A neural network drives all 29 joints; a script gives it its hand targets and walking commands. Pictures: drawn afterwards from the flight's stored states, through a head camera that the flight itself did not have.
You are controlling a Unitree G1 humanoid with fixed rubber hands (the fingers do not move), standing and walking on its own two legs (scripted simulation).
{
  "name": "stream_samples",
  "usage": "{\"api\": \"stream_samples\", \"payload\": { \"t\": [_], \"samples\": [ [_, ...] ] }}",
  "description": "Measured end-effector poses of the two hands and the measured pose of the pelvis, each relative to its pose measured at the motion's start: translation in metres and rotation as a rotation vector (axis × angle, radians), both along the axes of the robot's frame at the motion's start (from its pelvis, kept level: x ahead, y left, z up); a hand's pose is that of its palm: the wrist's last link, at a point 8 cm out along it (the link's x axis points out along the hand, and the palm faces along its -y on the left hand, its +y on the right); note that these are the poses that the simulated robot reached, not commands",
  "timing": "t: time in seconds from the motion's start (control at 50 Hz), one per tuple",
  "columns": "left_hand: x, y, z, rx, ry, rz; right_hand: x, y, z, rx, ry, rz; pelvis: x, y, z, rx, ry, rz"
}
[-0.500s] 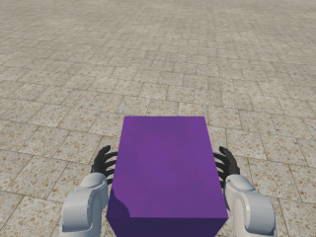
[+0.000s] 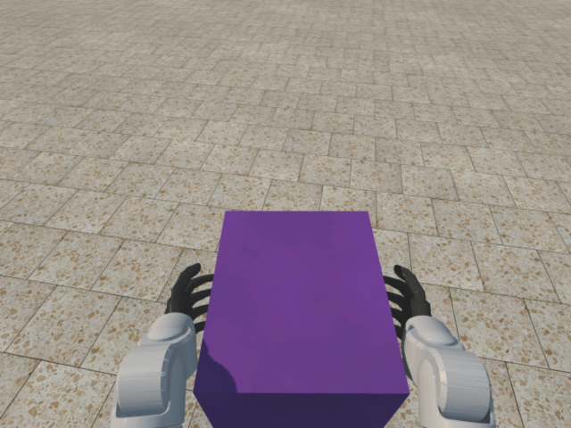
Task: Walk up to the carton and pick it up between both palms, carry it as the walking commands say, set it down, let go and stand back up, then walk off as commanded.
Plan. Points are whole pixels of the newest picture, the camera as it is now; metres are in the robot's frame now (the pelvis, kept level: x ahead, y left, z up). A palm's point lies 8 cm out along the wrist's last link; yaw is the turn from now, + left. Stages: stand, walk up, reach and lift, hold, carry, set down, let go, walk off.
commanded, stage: carry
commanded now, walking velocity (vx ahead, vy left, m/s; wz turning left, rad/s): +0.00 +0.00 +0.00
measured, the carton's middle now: (296, 333) +0.29 +0.00 +0.00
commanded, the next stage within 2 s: hold in 0.26 s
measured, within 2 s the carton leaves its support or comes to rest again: neither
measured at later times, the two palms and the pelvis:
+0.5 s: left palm (186, 351) +0.24 +0.14 +0.03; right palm (412, 352) +0.24 -0.15 +0.03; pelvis +0.00 -0.01 +0.01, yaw -1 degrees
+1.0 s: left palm (198, 314) +0.29 +0.14 +0.03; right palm (410, 324) +0.28 -0.16 +0.04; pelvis -0.03 +0.00 +0.00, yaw -7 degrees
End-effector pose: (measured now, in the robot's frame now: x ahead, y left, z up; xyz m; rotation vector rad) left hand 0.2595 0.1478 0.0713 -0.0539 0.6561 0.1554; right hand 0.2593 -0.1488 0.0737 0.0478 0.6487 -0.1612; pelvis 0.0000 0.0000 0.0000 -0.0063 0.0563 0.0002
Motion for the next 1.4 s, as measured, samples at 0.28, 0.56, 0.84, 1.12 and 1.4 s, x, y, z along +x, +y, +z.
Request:
{"api": "stream_samples", "payload": {
  "t": [0.28,0.56,0.84,1.12,1.4],
  "samples": [
    [0.01,-0.001,-0.01,0.008,0.003,-0.013,0.008,-0.002,-0.009,-0.01,0.003,0.005,0.003,-0.001,0.001,0.003,-0.022,-0.008],
    [-0.017,-0.001,-0.035,0.009,-0.028,-0.004,-0.014,-0.002,-0.034,-0.06,-0.027,0.058,-0.009,-0.006,0.009,0.015,-0.145,-0.024],
    [0.006,-0.003,-0.037,0.008,0.016,-0.054,-0.001,-0.003,-0.032,-0.052,0.023,0.01,-0.035,-0.001,0.001,-0.004,-0.23,-0.091],
    [0.043,-0.006,-0.054,0.014,0.044,-0.076,0.031,-0.006,-0.05,-0.077,0.052,0.023,-0.023,0.007,-0.001,0.001,-0.151,-0.137],
    [0.047,-0.003,-0.112,0.033,0.062,-0.042,0.047,-0.003,-0.112,-0.06,0.069,0.057,-0.022,0.005,-0.011,0.012,0.067,-0.127]
  ]
}}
